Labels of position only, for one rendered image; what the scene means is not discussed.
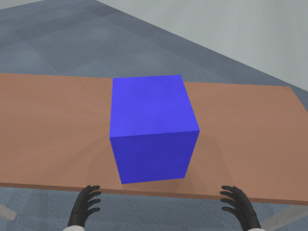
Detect left robot hand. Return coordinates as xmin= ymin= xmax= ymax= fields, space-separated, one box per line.
xmin=67 ymin=185 xmax=101 ymax=228

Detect carton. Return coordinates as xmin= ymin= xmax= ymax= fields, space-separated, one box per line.
xmin=109 ymin=75 xmax=200 ymax=184

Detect table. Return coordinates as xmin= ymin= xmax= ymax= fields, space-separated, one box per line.
xmin=0 ymin=73 xmax=308 ymax=231

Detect right robot hand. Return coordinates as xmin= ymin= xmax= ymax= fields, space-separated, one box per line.
xmin=219 ymin=186 xmax=262 ymax=231

